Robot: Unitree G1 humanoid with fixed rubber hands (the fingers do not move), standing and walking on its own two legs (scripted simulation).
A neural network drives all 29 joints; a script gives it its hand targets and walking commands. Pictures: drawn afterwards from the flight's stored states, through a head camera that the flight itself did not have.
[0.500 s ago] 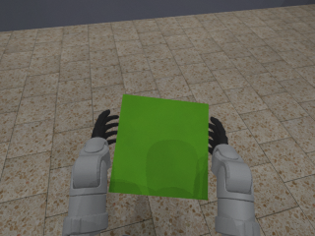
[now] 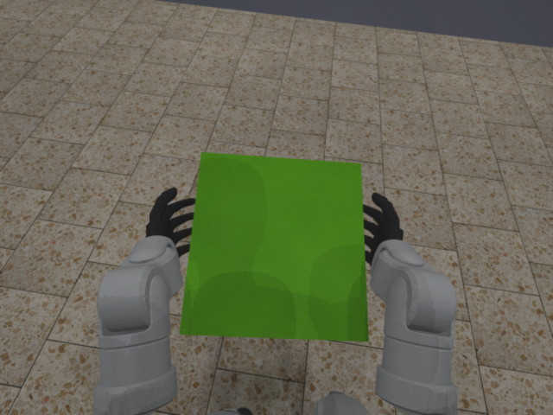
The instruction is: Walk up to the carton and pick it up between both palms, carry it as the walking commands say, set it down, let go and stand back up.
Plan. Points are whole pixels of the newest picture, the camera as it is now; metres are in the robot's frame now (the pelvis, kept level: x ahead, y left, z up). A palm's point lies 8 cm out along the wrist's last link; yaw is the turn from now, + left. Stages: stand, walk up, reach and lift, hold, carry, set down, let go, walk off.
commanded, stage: carry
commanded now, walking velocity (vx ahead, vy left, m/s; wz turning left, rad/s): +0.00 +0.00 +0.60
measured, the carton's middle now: (272, 258) +0.34 +0.02 +0.01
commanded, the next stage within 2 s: none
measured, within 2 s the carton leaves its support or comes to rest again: neither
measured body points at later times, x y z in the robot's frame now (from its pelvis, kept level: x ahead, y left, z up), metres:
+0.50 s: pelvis -0.02 -0.03 +0.01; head +0.03 -0.05 +0.45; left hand +0.27 +0.18 +0.10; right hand +0.35 -0.10 +0.09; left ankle -0.02 +0.13 -0.67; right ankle +0.02 -0.13 -0.74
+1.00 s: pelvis -0.06 +0.03 +0.00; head +0.00 +0.10 +0.44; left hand +0.13 +0.36 +0.08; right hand +0.30 +0.12 +0.08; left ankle -0.05 +0.09 -0.74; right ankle +0.01 -0.13 -0.65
